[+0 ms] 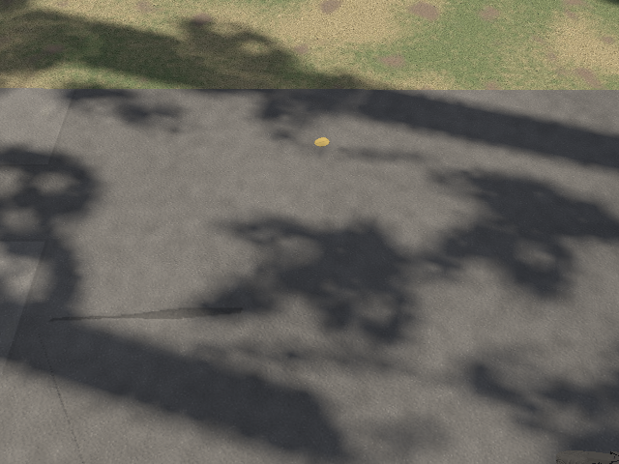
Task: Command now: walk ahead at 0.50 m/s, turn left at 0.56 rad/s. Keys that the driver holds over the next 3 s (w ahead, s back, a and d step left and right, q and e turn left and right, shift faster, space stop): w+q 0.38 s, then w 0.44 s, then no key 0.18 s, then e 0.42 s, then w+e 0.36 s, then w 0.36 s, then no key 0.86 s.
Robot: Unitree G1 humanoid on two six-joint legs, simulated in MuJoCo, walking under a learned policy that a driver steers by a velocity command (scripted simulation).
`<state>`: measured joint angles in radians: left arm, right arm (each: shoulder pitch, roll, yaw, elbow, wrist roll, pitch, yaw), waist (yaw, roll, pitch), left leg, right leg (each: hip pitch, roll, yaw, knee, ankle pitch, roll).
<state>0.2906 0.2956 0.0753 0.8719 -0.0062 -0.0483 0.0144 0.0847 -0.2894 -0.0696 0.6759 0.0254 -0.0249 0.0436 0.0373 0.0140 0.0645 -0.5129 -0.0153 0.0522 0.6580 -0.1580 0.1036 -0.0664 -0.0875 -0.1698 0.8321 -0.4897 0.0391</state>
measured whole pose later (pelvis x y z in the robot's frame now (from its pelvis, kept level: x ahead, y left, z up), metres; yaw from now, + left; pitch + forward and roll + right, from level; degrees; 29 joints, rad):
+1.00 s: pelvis +0.52 +0.09 +0.02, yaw +19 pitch +2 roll -1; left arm 0.34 0.30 0.04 0.90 -0.01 -0.06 0.00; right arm 0.05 -0.26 -0.03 0.64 -0.01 -0.07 0.03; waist 0.07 0.00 0.04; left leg -0.45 0.00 0.01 0.53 -0.12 0.04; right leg -0.24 0.00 0.05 0.95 -0.56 0.03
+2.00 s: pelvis +0.79 +0.13 +0.03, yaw -8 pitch +2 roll +1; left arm 0.32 0.30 0.06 0.75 -0.02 -0.05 0.02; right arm 0.19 -0.28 -0.07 0.84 0.00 -0.11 0.03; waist 0.00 -0.04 -0.01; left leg -0.26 -0.04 -0.01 0.44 -0.22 0.03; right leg -0.40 0.03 0.10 1.06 -0.41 -0.04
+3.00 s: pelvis +1.08 +0.07 +0.02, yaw -9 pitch -1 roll +0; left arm 0.17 0.25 0.03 0.95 0.00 0.00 0.02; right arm 0.17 -0.24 -0.02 0.97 0.00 -0.01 -0.03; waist 0.00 0.00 0.04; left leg -0.19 0.02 0.00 0.51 -0.30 -0.01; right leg -0.22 0.00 -0.02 0.49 -0.25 0.00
